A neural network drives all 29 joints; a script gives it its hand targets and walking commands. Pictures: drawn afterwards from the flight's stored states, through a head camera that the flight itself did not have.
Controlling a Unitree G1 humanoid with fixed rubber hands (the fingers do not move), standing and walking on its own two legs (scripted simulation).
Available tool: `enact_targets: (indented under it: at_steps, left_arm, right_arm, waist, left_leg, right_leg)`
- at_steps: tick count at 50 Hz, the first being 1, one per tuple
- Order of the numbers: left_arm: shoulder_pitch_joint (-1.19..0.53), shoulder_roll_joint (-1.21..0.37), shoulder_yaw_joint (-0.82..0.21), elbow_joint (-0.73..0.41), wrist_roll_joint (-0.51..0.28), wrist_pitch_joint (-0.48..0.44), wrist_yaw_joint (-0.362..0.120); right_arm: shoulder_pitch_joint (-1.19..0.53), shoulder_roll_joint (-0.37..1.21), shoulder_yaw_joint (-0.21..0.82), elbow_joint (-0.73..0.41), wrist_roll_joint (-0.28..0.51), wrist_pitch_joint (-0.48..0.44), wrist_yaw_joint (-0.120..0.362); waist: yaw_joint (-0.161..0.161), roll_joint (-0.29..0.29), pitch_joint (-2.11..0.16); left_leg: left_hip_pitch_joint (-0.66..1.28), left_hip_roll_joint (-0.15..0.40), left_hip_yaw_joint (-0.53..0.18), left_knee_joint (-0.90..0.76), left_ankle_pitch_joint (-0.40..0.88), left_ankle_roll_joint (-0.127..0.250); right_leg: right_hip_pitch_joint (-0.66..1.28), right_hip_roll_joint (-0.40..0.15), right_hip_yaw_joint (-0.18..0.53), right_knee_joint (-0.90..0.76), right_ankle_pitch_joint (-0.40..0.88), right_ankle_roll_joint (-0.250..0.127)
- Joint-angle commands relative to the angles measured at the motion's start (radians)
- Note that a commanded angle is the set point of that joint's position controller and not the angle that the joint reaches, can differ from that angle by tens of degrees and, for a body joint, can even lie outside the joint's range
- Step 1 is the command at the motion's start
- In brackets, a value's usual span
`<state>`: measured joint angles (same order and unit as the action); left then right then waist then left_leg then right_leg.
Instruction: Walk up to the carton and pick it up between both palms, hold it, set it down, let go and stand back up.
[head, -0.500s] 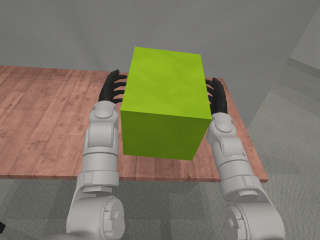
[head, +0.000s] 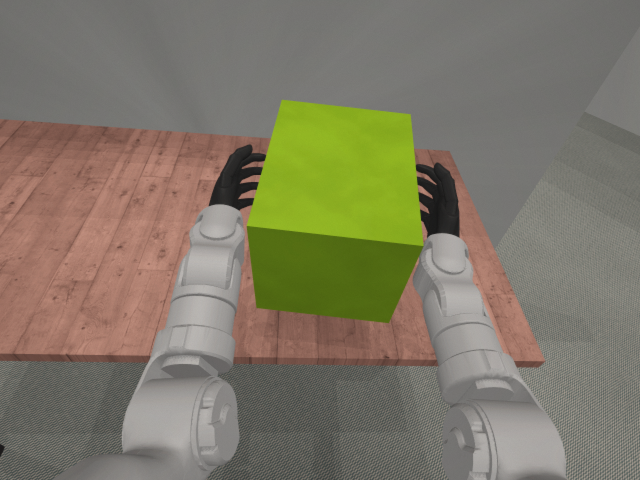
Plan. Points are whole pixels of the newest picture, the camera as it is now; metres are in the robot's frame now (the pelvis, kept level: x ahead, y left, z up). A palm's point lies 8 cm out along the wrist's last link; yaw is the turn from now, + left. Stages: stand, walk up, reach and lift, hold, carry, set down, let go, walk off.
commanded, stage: set down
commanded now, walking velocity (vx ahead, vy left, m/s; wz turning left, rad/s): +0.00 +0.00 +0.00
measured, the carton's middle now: (334, 209) +0.42 -0.01 +0.12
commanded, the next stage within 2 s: none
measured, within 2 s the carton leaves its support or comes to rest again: neither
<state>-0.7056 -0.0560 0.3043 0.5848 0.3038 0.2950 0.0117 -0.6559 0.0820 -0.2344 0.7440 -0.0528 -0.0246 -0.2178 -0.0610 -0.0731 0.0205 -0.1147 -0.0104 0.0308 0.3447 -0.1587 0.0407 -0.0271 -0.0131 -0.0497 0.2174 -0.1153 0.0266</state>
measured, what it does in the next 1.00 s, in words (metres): stands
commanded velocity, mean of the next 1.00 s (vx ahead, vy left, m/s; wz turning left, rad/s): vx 0.00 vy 0.00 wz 0.00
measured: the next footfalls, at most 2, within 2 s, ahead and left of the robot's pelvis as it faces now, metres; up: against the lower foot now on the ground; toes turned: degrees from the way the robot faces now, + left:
none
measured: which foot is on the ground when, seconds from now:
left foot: down 0.00-1.00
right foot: down 0.00-1.00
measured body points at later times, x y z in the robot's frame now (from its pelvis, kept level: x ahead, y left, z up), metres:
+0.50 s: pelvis +0.01 +0.00 +0.00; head +0.01 +0.04 +0.45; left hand +0.44 +0.12 +0.11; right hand +0.40 -0.15 +0.12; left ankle +0.02 +0.08 -0.75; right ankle +0.01 -0.14 -0.75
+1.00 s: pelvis +0.02 +0.00 +0.00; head +0.05 +0.04 +0.45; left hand +0.46 +0.11 +0.08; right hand +0.41 -0.16 +0.09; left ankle +0.02 +0.08 -0.75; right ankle +0.01 -0.14 -0.75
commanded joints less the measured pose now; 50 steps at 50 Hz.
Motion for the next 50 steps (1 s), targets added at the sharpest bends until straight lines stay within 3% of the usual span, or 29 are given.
enact_targets:
  at_steps: [1, 2, 7, 8, 13, 14, 15, 17, 21, 22, 25, 26, 29, 30, 33, 34, 36, 37, 38, 40, 42, 44, 46, 47, 50]
  left_arm:
    - [-0.692, -0.621, -0.408, -0.065, -0.071, -0.076, -0.136]
    - [-0.719, -0.62, -0.422, -0.086, -0.067, -0.085, -0.13]
    - [-0.723, -0.618, -0.371, 0.023, -0.051, -0.114, -0.125]
    - [-0.742, -0.633, -0.379, 0.041, -0.062, -0.122, -0.126]
    - [-0.762, -0.634, -0.384, 0.075, -0.079, -0.183, -0.113]
    - [-0.767, -0.645, -0.38, 0.07, -0.08, -0.196, -0.114]
    - [-0.781, -0.652, -0.393, 0.042, -0.078, -0.205, -0.107]
    - [-0.814, -0.639, -0.381, 0.08, -0.089, -0.226, -0.105]
    - [-0.781, -0.59, -0.32, 0.167, -0.065, -0.227, -0.127]
    - [-0.787, -0.594, -0.294, 0.19, -0.043, -0.221, -0.133]
    - [-0.781, -0.601, -0.317, 0.19, -0.057, -0.244, -0.136]
    - [-0.799, -0.594, -0.324, 0.184, -0.069, -0.259, -0.138]
    - [-0.809, -0.589, -0.306, 0.208, -0.065, -0.286, -0.14]
    - [-0.819, -0.585, -0.303, 0.208, -0.073, -0.299, -0.139]
    - [-0.845, -0.559, -0.251, 0.249, -0.039, -0.31, -0.15]
    - [-0.81, -0.55, -0.223, 0.258, -0.034, -0.314, -0.151]
    - [-0.856, -0.547, -0.224, 0.236, -0.027, -0.327, -0.148]
    - [-0.848, -0.535, -0.225, 0.248, -0.038, -0.334, -0.147]
    - [-0.864, -0.537, -0.222, 0.263, -0.034, -0.339, -0.145]
    - [-0.847, -0.513, -0.177, 0.292, -0.01, -0.347, -0.147]
    - [-0.843, -0.546, -0.205, 0.293, -0.009, -0.361, -0.144]
    - [-0.856, -0.528, -0.226, 0.292, -0.025, -0.373, -0.144]
    - [-0.852, -0.524, -0.211, 0.323, -0.024, -0.374, -0.146]
    - [-0.86, -0.531, -0.206, 0.319, -0.02, -0.372, -0.148]
    - [-0.853, -0.531, -0.212, 0.343, -0.029, -0.38, -0.151]
  right_arm:
    - [-0.81, 0.556, 0.332, -0.197, -0.037, -0.102, 0.141]
    - [-0.83, 0.544, 0.318, -0.202, -0.039, -0.108, 0.147]
    - [-0.846, 0.533, 0.253, -0.166, -0.084, -0.131, 0.158]
    - [-0.855, 0.545, 0.242, -0.159, -0.104, -0.138, 0.161]
    - [-0.885, 0.584, 0.25, -0.174, -0.136, -0.163, 0.167]
    - [-0.876, 0.589, 0.237, -0.159, -0.137, -0.171, 0.168]
    - [-0.88, 0.57, 0.234, -0.145, -0.134, -0.178, 0.171]
    - [-0.852, 0.605, 0.215, -0.101, -0.15, -0.176, 0.17]
    - [-0.799, 0.591, 0.165, -0.036, -0.184, -0.159, 0.164]
    - [-0.814, 0.58, 0.145, 0.004, -0.182, -0.155, 0.16]
    - [-0.819, 0.606, 0.206, -0.051, -0.166, -0.177, 0.156]
    - [-0.822, 0.623, 0.199, -0.069, -0.168, -0.186, 0.147]
    - [-0.811, 0.652, 0.219, -0.059, -0.179, -0.181, 0.142]
    - [-0.81, 0.656, 0.222, -0.071, -0.187, -0.186, 0.146]
    - [-0.825, 0.661, 0.18, -0.05, -0.234, -0.181, 0.147]
    - [-0.81, 0.669, 0.175, -0.058, -0.244, -0.179, 0.151]
    - [-0.829, 0.67, 0.154, -0.042, -0.253, -0.19, 0.155]
    - [-0.8, 0.666, 0.158, -0.028, -0.252, -0.193, 0.156]
    - [-0.827, 0.684, 0.168, -0.006, -0.245, -0.194, 0.155]
    - [-0.808, 0.682, 0.139, 0.002, -0.266, -0.202, 0.158]
    - [-0.822, 0.685, 0.149, -0.012, -0.27, -0.217, 0.158]
    - [-0.801, 0.68, 0.141, -0.009, -0.285, -0.23, 0.155]
    - [-0.77, 0.673, 0.111, 0.017, -0.3, -0.226, 0.156]
    - [-0.767, 0.662, 0.099, 0.024, -0.312, -0.224, 0.158]
    - [-0.778, 0.637, 0.054, 0.046, -0.323, -0.228, 0.155]
  waist:
    - [-0.02, 0.093, -0.519]
    - [-0.022, 0.102, -0.546]
    - [-0.005, 0.117, -0.527]
    - [-0.022, 0.102, -0.544]
    - [-0.007, 0.109, -0.676]
    - [-0.021, 0.131, -0.672]
    - [-0.006, 0.148, -0.716]
    - [-0.017, 0.139, -0.69]
    - [-0.029, 0.107, -0.583]
    - [-0.024, 0.125, -0.551]
    - [-0.017, 0.096, -0.628]
    - [-0.04, 0.091, -0.65]
    - [-0.034, 0.071, -0.666]
    - [-0.036, 0.088, -0.686]
    - [-0.007, 0.052, -0.666]
    - [0.004, 0.028, -0.665]
    - [0.006, 0.08, -0.705]
    - [-0.007, 0.085, -0.694]
    - [0.017, 0.08, -0.686]
    - [0.02, 0.075, -0.685]
    - [0.005, 0.103, -0.717]
    - [0.004, 0.093, -0.749]
    - [-0.007, 0.091, -0.726]
    - [-0.03, 0.101, -0.711]
    - [-0.042, 0.119, -0.715]
  left_leg:
    - [0.167, 0.009, 0.029, -0.019, 0.257, -0.08]
    - [0.193, 0.006, 0.032, -0.013, 0.27, -0.089]
    - [0.172, 0.02, 0.039, -0.029, 0.244, -0.094]
    - [0.171, 0.029, 0.029, -0.018, 0.246, -0.104]
    - [0.184, 0.024, 0.035, 0.003, 0.328, -0.103]
    - [0.194, 0.027, 0.03, 0.005, 0.367, -0.109]
    - [0.22, 0.033, 0.028, 0.016, 0.428, -0.113]
    - [0.193, 0.028, 0.029, 0.018, 0.373, -0.123]
    - [0.132, 0.025, 0.035, -0.03, 0.271, -0.095]
    - [0.107, 0.017, 0.047, -0.053, 0.245, -0.086]
    - [0.113, 0.007, 0.051, -0.019, 0.363, -0.089]
    - [0.112, 0.006, 0.049, -0.011, 0.391, -0.095]
    - [0.081, -0.001, 0.046, -0.023, 0.362, -0.075]
    - [0.072, -0.002, 0.047, -0.019, 0.349, -0.086]
    - [-0.003, 0.001, 0.052, -0.052, 0.232, -0.067]
    - [-0.018, -0.002, 0.058, -0.056, 0.215, -0.055]
    - [-0.009, 0.0, 0.064, -0.055, 0.261, -0.059]
    - [-0.002, 0.012, 0.06, -0.057, 0.27, -0.072]
    - [-0.019, 0.005, 0.064, -0.056, 0.264, -0.059]
    - [-0.039, 0.006, 0.061, -0.061, 0.254, -0.05]
    - [0.005, 0.003, 0.069, -0.045, 0.302, -0.068]
    - [0.024, 0.009, 0.069, -0.033, 0.341, -0.072]
    - [0.017, 0.015, 0.067, -0.037, 0.315, -0.077]
    - [0.036, 0.019, 0.054, -0.036, 0.315, -0.083]
    - [0.063, 0.025, 0.052, -0.03, 0.318, -0.093]
  right_leg:
    - [0.119, 0.049, -0.054, 0.029, 0.203, 0.004]
    - [0.102, 0.054, -0.067, 0.03, 0.195, 0.001]
    - [0.08, 0.044, -0.064, 0.023, 0.153, -0.009]
    - [0.075, 0.049, -0.063, 0.026, 0.154, -0.005]
    - [0.083, 0.053, -0.064, 0.031, 0.231, -0.01]
    - [0.07, 0.057, -0.071, 0.032, 0.24, -0.01]
    - [0.064, 0.068, -0.068, 0.027, 0.227, -0.022]
    - [0.062, 0.061, -0.062, 0.022, 0.212, -0.018]
    - [0.115, 0.039, -0.05, 0.025, 0.23, -0.01]
    - [0.121, 0.042, -0.045, 0.021, 0.222, -0.01]
    - [0.177, 0.041, -0.04, 0.042, 0.386, 0.006]
    - [0.176, 0.042, -0.048, 0.044, 0.43, 0.01]
    - [0.21, 0.028, -0.032, 0.064, 0.496, 0.024]
    - [0.217, 0.033, -0.024, 0.068, 0.496, 0.021]
    - [0.24, 0.02, -0.027, 0.067, 0.421, 0.025]
    - [0.243, 0.012, -0.026, 0.075, 0.45, 0.031]
    - [0.267, 0.012, -0.025, 0.082, 0.484, 0.027]
    - [0.241, 0.008, -0.029, 0.087, 0.476, 0.021]
    - [0.246, 0.011, -0.015, 0.086, 0.478, 0.023]
    - [0.262, 0.011, -0.017, 0.087, 0.496, 0.03]
    - [0.234, 0.013, -0.029, 0.086, 0.507, 0.029]
    - [0.22, 0.019, -0.032, 0.087, 0.518, 0.02]
    - [0.199, 0.012, -0.034, 0.087, 0.491, 0.02]
    - [0.175, 0.021, -0.047, 0.077, 0.455, 0.019]
    - [0.106, 0.026, -0.056, 0.062, 0.403, 0.001]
